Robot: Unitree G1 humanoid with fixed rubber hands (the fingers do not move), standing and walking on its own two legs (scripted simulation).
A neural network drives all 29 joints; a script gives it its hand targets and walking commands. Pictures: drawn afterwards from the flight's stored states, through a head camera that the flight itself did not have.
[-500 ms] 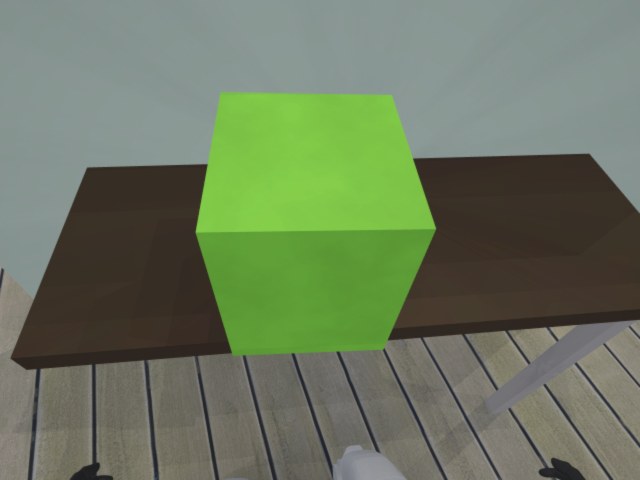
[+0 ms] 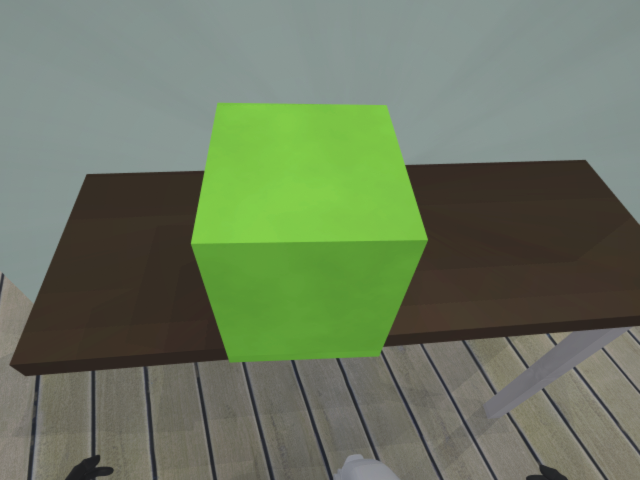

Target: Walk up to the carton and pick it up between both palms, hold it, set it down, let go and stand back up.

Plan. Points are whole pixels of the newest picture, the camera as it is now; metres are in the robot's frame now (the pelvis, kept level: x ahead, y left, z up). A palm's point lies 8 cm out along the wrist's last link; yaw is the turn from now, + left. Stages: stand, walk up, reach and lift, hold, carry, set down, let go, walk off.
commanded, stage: walk up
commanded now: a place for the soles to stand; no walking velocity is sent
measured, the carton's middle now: (304, 239) +0.39 +0.02 +0.09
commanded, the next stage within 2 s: reach and lift in 0.14 s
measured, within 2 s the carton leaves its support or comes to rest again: neither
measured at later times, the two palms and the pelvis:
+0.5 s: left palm (85, 461) +0.17 +0.27 -0.06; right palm out of the picture +0.13 -0.28 -0.10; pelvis +0.00 -0.02 +0.00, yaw +1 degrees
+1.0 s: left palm (79, 466) +0.16 +0.25 +0.00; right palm (532, 472) +0.15 -0.24 -0.02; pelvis +0.00 -0.03 +0.03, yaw +2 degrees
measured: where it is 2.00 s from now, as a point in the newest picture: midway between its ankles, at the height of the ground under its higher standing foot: outside the picture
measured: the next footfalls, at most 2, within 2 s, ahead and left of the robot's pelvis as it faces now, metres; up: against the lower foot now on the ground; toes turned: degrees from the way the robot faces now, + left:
none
